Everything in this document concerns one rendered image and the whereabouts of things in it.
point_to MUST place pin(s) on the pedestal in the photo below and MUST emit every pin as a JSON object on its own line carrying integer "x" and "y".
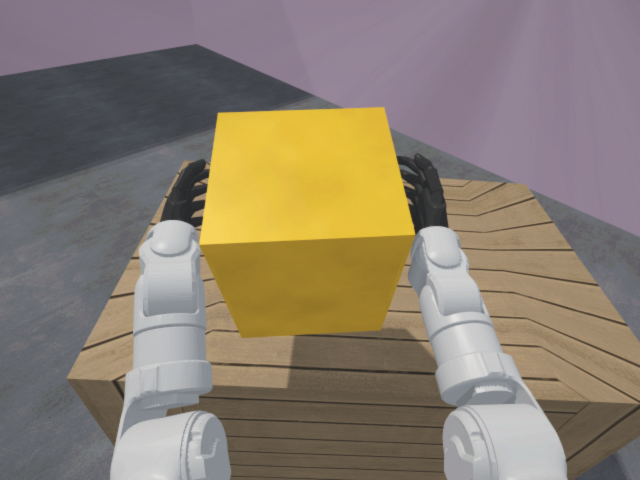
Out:
{"x": 366, "y": 405}

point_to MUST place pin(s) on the carton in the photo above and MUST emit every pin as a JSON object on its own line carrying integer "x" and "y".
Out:
{"x": 306, "y": 225}

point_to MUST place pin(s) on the robot left forearm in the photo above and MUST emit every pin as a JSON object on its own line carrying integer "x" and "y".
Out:
{"x": 169, "y": 355}

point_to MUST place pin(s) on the robot left hand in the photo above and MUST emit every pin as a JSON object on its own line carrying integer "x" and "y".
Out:
{"x": 179, "y": 204}

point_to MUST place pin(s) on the robot right forearm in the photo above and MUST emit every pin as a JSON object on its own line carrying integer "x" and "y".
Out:
{"x": 472, "y": 367}

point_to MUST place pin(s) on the robot right upper arm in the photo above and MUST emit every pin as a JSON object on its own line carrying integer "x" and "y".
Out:
{"x": 501, "y": 442}

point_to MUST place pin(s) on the robot left upper arm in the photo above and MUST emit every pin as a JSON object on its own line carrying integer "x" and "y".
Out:
{"x": 186, "y": 446}

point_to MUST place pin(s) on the robot right hand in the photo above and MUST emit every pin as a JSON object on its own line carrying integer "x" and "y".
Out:
{"x": 429, "y": 206}

